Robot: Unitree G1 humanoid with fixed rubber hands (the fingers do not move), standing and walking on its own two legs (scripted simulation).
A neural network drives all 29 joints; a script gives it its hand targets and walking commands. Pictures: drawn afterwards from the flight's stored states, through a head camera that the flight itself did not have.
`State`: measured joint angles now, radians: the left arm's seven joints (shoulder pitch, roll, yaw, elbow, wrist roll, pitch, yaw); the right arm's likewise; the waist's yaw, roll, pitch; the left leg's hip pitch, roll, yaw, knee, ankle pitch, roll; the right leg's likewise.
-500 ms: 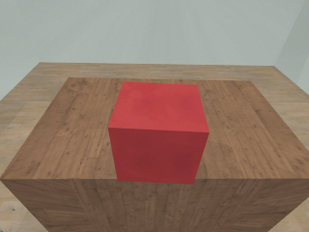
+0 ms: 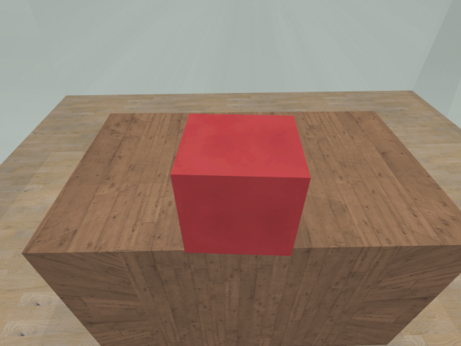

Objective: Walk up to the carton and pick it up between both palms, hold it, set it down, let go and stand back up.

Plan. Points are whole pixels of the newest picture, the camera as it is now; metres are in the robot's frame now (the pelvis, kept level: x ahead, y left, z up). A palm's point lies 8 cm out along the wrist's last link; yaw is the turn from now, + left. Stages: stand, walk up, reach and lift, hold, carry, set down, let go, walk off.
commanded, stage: stand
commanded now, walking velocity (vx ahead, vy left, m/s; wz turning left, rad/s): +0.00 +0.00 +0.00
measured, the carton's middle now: (239, 183) +0.48 +0.01 +0.03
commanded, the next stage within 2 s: none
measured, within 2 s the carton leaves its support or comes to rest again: neither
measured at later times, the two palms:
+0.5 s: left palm out of the picture -0.12 +0.18 -0.15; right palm out of the picture -0.11 -0.20 -0.16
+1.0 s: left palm out of the picture -0.09 +0.18 -0.15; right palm out of the picture -0.11 -0.21 -0.16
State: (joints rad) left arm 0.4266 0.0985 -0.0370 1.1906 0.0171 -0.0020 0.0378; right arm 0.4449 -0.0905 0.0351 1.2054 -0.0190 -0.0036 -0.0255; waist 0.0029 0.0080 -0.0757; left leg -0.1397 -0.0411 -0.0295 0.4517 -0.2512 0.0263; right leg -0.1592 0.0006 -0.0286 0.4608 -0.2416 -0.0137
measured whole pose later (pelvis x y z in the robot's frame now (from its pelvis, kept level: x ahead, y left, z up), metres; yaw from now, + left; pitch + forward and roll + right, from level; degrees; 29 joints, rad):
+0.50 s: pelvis -0.04 -0.01 +0.00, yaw +0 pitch -2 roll +1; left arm 0.42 0.08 -0.04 1.21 0.02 0.01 0.03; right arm 0.42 -0.11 0.03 1.18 -0.02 0.01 -0.03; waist 0.00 0.02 -0.02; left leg -0.24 -0.04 -0.03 0.48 -0.20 0.01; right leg -0.26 0.00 -0.03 0.50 -0.20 -0.03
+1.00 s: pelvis -0.05 -0.02 +0.00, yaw +0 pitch -1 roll +0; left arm 0.34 0.10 -0.02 1.17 0.02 0.01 0.02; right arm 0.39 -0.10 0.04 1.16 -0.02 0.00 -0.02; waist 0.00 0.00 -0.02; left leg -0.30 -0.03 -0.04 0.48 -0.18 0.01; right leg -0.31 0.02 -0.04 0.48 -0.16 -0.04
